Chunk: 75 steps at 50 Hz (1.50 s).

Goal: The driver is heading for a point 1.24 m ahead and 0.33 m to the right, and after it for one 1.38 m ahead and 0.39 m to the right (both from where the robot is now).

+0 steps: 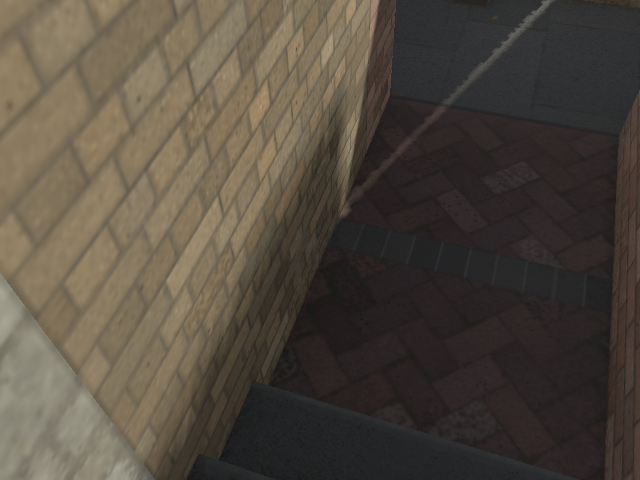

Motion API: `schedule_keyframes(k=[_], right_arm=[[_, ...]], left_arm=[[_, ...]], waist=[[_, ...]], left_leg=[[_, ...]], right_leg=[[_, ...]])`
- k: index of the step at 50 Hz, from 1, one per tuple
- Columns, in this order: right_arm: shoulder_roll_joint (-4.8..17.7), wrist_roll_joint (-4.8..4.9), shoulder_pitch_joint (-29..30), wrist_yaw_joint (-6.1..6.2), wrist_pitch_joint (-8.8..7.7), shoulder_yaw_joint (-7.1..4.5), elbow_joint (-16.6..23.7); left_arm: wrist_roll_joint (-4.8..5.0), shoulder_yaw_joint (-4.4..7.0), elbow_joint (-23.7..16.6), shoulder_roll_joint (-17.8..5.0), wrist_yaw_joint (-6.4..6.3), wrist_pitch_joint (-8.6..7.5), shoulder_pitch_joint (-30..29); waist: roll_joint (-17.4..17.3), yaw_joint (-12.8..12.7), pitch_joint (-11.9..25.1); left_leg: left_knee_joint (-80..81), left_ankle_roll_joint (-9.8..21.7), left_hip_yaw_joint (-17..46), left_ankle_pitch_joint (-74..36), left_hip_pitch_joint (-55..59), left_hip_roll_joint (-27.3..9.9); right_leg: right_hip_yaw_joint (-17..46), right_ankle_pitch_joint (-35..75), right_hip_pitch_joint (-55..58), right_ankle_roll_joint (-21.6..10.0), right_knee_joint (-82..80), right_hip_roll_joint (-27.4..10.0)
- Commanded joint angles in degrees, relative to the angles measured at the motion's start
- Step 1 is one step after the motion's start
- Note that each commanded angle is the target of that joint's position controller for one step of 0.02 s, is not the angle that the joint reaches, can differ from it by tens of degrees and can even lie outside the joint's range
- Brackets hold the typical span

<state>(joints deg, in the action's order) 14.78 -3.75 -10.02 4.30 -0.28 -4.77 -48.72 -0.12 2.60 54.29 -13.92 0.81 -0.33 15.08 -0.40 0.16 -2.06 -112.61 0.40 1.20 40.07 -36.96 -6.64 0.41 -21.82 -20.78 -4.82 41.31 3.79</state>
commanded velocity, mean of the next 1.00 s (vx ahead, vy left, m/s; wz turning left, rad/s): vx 0.34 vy -0.04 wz -0.52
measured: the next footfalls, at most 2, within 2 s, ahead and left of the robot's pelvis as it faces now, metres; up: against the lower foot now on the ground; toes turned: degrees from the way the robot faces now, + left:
left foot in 0.38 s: +0.36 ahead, +0.04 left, -0.17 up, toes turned -15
right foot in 0.80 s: +0.54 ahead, -0.24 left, -0.33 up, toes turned -36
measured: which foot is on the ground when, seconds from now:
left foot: up 0.00-0.36, down 0.38-0.80, up 0.82-1.00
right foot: down 0.00-0.38, up 0.40-0.78, down 0.80-1.00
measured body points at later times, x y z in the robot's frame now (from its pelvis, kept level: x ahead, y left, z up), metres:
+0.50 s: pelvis +0.32 -0.03 -0.18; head +0.31 -0.05 +0.27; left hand +0.37 +0.21 -0.32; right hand +0.29 -0.29 -0.32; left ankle +0.32 +0.05 -0.89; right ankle +0.20 -0.13 -0.67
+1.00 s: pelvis +0.52 -0.15 -0.34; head +0.54 -0.15 +0.11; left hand +0.69 +0.03 -0.48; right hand +0.47 -0.41 -0.46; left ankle +0.65 -0.03 -0.94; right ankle +0.51 -0.21 -1.05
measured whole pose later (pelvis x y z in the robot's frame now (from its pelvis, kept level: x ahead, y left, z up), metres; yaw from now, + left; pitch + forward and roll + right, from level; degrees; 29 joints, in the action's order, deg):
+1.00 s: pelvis +0.52 -0.15 -0.34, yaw -30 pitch +3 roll -2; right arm 13.6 -3.1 -14.5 -4.7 -4.2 -0.8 -47.4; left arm -3.9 0.2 52.2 -13.2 5.1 -5.7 19.1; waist -1.1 2.8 1.5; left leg -79.4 -6.5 3.0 11.2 -48.0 -8.4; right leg -7.3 -19.3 -25.0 -6.1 40.9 3.7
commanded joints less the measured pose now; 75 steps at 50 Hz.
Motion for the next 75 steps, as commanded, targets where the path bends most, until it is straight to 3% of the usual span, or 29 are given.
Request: schedule_keyframes(k=[1,2,3,5,6,8,16,18,19,20,21,24,25,27,29,30,33,35,38,40,41,43,46,52,54,55,56,59,75], right_arm=[[3.9,0.17,1.2,0.17,1.07,0.16,4.4],[5.4,1.12,3.5,0.19,0.84,-0.3,3.9],[0.7,-4.47,1.2,-6.36,-4.22,3.01,4.4],[1.1,-6.47,2.7,-8.36,-5.97,3.15,4.3],[1.8,-5.61,3.6,-8.19,-5.88,2.79,4.5],[3.2,2.22,12.4,-1.83,-0.8,1.81,5.3],[-0.2,5.64,9.6,-1.75,-1.82,3.47,3.8],[2.6,3.87,-11.4,-2.06,-2.27,1.52,-3.0],[8.6,-5.8,-46.7,-8.22,-2.24,0.68,-14.3],[6.8,-5.48,-45.9,-9.54,-2.69,-0.09,-12.2],[9.0,-4.72,-33.2,-11.6,-3.72,1.03,-6.6],[-2.3,-1.49,-8.5,-9.42,-5.78,4.46,-1.3],[-6.0,-1.81,-2.8,-8.52,-6.54,5.86,-0.5],[-2.0,0.55,1.1,-6.61,-7.31,5.58,0.1],[2.6,-0.92,-6.7,-5.92,-8.15,4.26,-3.0],[-3.5,-0.88,-10.2,-3.31,-8.93,5.84,-3.5],[0.4,3.03,-24.2,0.97,-8.89,5.02,-6.7],[3.0,0.06,-23.7,-1.23,-6.94,4.05,-5.6],[5.1,4.08,-17.7,-1.74,-7.24,3.24,-2.7],[7.4,2.11,-12.3,-5.59,-6.59,3.14,-0.8],[-1.5,0.83,-23.0,-8.72,-6.06,4.65,-1.5],[3.8,3.74,-13.0,-9.44,-4.53,3.53,2.6],[-1.7,0.52,-17.1,-6.36,-5.01,5.57,2.4],[3.0,-0.15,-25.5,-10.67,-4.48,1.51,-4.4],[3.1,1.19,-23.7,-8.78,-5.61,0.7,-3.9],[6.7,4.34,-9.5,-8.26,-5.51,1.0,-1.0],[7.7,4.61,-2.4,-8.25,-5.01,1.3,-0.1],[8.8,4.04,1.4,-7.06,-4.31,0.32,-0.5],[10.0,4.96,7.5,-7.42,-3.57,-0.69,1.3]], left_arm=[[-1.82,1.9,-3.1,-8.4,-1.56,-0.79,8.2],[-1.63,1.02,-3.3,-5.6,-1.44,-1.7,4.3],[-3.61,-0.93,-4.9,0.0,1.83,-6.74,-3.3],[-3.86,-1.13,-6.2,-3.4,1.9,-9.8,-2.8],[-3.79,-1.33,-6.7,-6.0,1.48,-10.13,-3.0],[0.83,0.86,-1.1,-6.7,-1.82,-4.77,16.0],[-0.75,-0.22,-1.1,-0.1,-0.88,-3.68,18.6],[-1.51,0.19,-2.5,-3.2,-0.86,-3.43,10.6],[-9.77,-0.61,-5.1,-5.9,7.38,-6.06,5.0],[-2.53,0.55,-1.7,-4.5,9.3,-7.47,13.6],[-1.47,0.93,0.0,-3.1,9.51,-6.52,24.8],[-4.49,0.51,-6.8,-3.4,5.19,-5.33,10.6],[-5.72,-0.05,-6.8,-3.2,4.0,-4.64,6.3],[-5.27,-0.55,-5.1,-0.1,4.36,-3.29,2.5],[-6.07,-2.33,-1.7,3.0,5.01,-4.38,9.7],[-7.98,-2.48,-2.7,0.8,5.16,-4.07,5.0],[-3.93,-1.92,-6.6,-2.6,4.62,-4.3,-11.8],[-4.21,-1.93,-8.2,-1.6,5.11,-3.47,-12.5],[-5.75,0.47,-8.4,-6.5,4.45,-4.02,-7.2],[-5.21,4.97,-0.5,-13.2,2.7,-4.55,24.5],[-3.82,5.05,-0.9,-17.5,3.41,-3.76,26.2],[-7.23,3.53,-1.8,-13.9,3.96,-3.96,25.6],[-3.12,-0.91,-8.3,-3.6,3.68,-6.23,-1.5],[-5.64,-0.54,-9.5,-13.4,4.72,-7.58,-11.7],[-3.47,-2.62,-9.2,-8.1,6.03,-7.29,-13.5],[1.72,-2.92,-7.6,-5.0,7.42,-5.74,-2.4],[3.0,-2.29,-6.5,-6.9,7.13,-4.46,4.6],[0.24,1.31,-7.0,-12.4,5.54,-3.1,2.8],[-0.92,4.16,-11.6,-12.0,4.16,-1.82,-9.0]], waist=[[5.9,-0.4,7.2],[2.9,2.0,1.0],[-0.3,3.7,-2.0],[0.0,2.9,5.0],[1.0,3.4,6.0],[2.9,-4.8,6.0],[4.5,-7.6,-3.1],[5.8,5.1,4.3],[-18.4,16.5,-3.8],[-19.0,16.5,2.7],[-8.2,4.2,8.0],[1.0,-2.8,4.7],[-0.2,-4.2,1.1],[2.2,-5.3,-0.5],[-2.5,-5.9,2.8],[-0.2,-0.5,4.3],[3.2,6.6,3.6],[-1.5,4.8,-0.6],[3.9,0.5,-3.1],[10.4,-15.2,11.8],[20.6,-7.5,31.2],[2.7,-9.1,18.0],[-4.5,7.8,1.9],[1.5,12.7,7.1],[3.4,11.9,8.4],[-4.3,2.4,9.0],[-5.3,-2.6,7.6],[-3.4,-3.7,8.3],[1.0,0.8,5.6]], left_leg=[[9.1,0.7,2.7,-10.0,-24.1,-0.2],[26.2,-0.4,4.5,-25.7,-20.0,-1.4],[19.4,-0.2,8.7,-37.9,-28.9,-4.7],[41.0,1.5,3.1,-47.8,-10.8,-3.5],[42.8,1.5,-2.1,-45.1,0.0,-0.7],[52.0,-1.0,3.1,-47.0,-10.3,1.2],[88.1,-1.8,-2.4,-61.2,16.9,9.5],[81.4,1.5,-0.9,-65.5,35.0,9.1],[70.6,2.3,4.4,-58.5,62.0,2.6],[82.4,11.6,9.9,-69.9,64.1,-6.4],[72.3,23.4,21.7,-86.6,63.2,-14.8],[83.8,25.6,23.1,-55.0,32.8,-14.2],[86.8,24.4,22.9,-54.5,21.7,-14.9],[86.6,19.9,10.1,-58.4,-3.9,-7.5],[80.6,15.5,2.7,-62.4,-7.7,-3.1],[77.4,11.6,2.3,-48.0,8.1,-3.2],[63.0,5.4,0.9,-38.2,22.9,-0.2],[65.1,4.4,0.8,-40.4,9.2,-2.1],[51.9,-0.3,-0.4,-39.8,9.8,-1.5],[15.7,-9.4,-5.5,-30.1,-7.7,4.1],[-10.4,-12.6,-3.3,17.2,-23.1,3.6],[-9.1,-9.4,-0.9,8.1,-38.6,1.8],[24.4,-5.2,3.8,-19.0,-13.3,-3.9],[38.1,-7.8,-2.1,-43.6,27.3,2.7],[49.7,-9.3,-1.2,-38.0,27.9,1.9],[69.2,-6.4,3.7,-48.8,17.6,0.4],[73.2,-4.6,4.4,-49.0,17.2,1.3],[74.2,-3.6,-1.1,-33.6,21.8,6.0],[83.0,-0.1,0.3,-45.5,33.6,7.3]], right_leg=[[36.5,7.5,16.3,-17.4,-16.6,-21.0],[32.1,8.1,7.7,-14.5,-18.8,-18.6],[29.7,7.5,-3.2,-12.3,-12.7,-16.9],[21.3,5.1,-14.8,-8.0,-9.4,-9.3],[16.5,8.6,-21.6,-5.3,-6.7,-6.0],[29.0,31.9,7.2,-10.7,-3.5,-9.7],[22.1,22.8,0.5,-5.6,12.2,2.6],[19.3,36.9,-4.8,-4.3,33.0,1.5],[17.7,17.9,-28.1,3.3,56.6,4.9],[14.7,-18.9,-34.9,0.1,83.0,9.5],[11.4,-17.6,-43.0,-1.0,88.3,7.1],[11.2,5.1,-47.5,0.5,63.3,-4.5],[13.1,11.8,-42.4,2.1,50.9,-10.8],[5.7,13.7,-18.7,6.0,31.2,-13.1],[-0.3,19.5,-6.2,6.8,36.1,-9.5],[4.8,37.5,-19.2,6.8,16.1,-14.7],[-0.4,47.7,-25.1,7.5,-9.4,-12.0],[-6.8,45.1,-7.9,6.1,-5.4,-8.1],[-10.1,39.3,3.6,1.9,-15.6,-4.8],[-4.3,62.9,50.0,-10.8,-18.5,-10.2],[14.7,102.6,72.5,-25.4,5.5,-27.6],[18.4,94.0,53.3,-21.3,-2.2,-29.1],[6.9,46.5,-6.2,-12.2,-13.6,-21.0],[-1.2,37.6,-30.7,-3.8,-5.3,-13.1],[2.4,45.1,-19.4,-0.9,1.7,-16.0],[3.7,33.7,-4.0,3.2,-1.1,-13.0],[1.3,24.0,1.1,5.2,-2.2,-9.1],[-1.4,19.6,3.3,2.4,-5.0,-7.7],[-4.2,23.5,2.7,3.5,-7.6,-7.2]])
Velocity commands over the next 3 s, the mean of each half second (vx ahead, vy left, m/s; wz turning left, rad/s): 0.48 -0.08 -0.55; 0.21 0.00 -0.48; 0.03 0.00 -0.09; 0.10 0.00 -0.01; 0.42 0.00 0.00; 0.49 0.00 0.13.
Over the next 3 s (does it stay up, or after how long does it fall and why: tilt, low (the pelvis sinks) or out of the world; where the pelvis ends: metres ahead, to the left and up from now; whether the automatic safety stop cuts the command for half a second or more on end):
stays up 1.05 -0.40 -0.48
